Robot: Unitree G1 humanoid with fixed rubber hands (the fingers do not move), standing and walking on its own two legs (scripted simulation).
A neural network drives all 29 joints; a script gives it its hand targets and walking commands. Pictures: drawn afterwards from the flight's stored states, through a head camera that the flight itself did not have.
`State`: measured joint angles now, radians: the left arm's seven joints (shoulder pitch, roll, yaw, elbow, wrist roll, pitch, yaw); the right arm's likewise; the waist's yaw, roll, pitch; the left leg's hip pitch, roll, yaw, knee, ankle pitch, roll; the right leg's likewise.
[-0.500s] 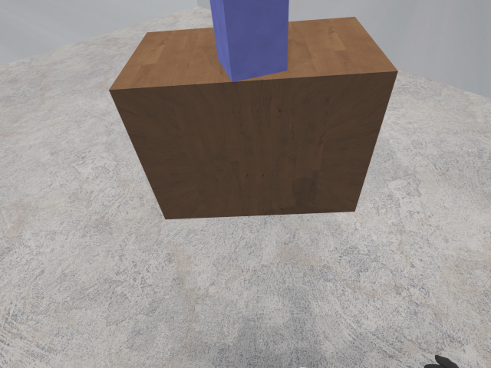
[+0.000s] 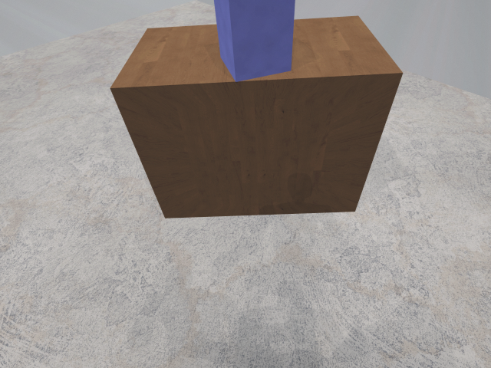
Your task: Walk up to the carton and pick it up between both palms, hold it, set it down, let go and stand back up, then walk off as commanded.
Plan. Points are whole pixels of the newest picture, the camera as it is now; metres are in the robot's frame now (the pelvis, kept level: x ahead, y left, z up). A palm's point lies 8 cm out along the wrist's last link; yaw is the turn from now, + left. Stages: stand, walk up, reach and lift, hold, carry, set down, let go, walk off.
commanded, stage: walk off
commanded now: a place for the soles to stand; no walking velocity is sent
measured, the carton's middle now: (252, 26) +1.12 +0.01 +0.12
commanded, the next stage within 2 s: stand in 0.38 s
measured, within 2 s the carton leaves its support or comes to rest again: neither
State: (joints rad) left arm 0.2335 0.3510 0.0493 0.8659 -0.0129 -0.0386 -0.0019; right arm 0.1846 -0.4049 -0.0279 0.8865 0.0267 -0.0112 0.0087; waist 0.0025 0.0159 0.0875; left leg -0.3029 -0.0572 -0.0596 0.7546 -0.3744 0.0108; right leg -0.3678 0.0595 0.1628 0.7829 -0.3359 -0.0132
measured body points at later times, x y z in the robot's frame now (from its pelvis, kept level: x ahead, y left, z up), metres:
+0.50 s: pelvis +0.00 +0.00 +0.00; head +0.00 -0.02 +0.45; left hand +0.10 +0.30 -0.10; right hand +0.11 -0.31 -0.11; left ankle +0.02 +0.12 -0.71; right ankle +0.06 -0.13 -0.71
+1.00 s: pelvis +0.00 +0.00 +0.01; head +0.00 -0.02 +0.46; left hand +0.10 +0.30 -0.09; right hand +0.10 -0.32 -0.10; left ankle +0.02 +0.12 -0.71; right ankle +0.06 -0.13 -0.71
